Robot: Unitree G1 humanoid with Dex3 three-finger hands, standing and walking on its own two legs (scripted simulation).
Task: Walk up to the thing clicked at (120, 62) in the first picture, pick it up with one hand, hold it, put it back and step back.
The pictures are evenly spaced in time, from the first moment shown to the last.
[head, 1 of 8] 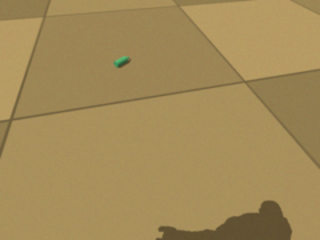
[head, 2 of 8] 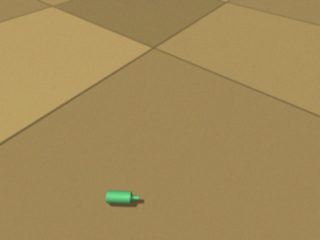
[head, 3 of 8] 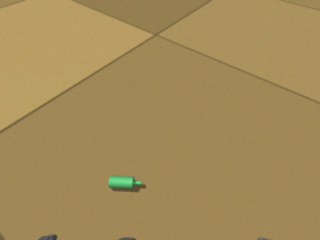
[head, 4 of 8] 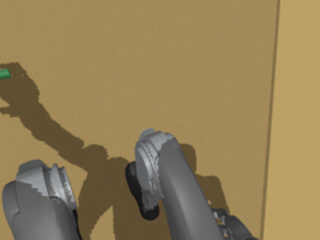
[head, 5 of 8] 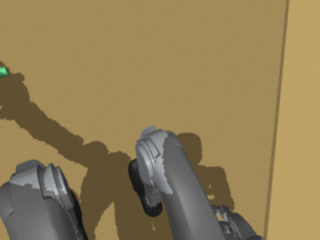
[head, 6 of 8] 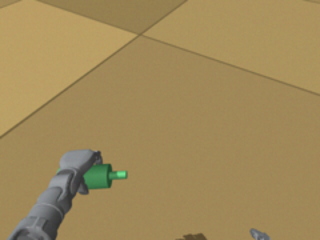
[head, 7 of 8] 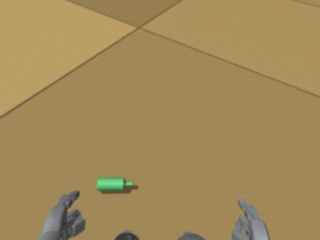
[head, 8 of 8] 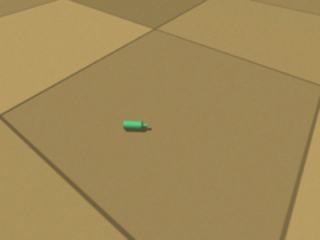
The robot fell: no
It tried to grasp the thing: yes
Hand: left
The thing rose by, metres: 0.67
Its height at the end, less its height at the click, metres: +0.00
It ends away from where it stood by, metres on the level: 0.01
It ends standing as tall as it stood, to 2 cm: yes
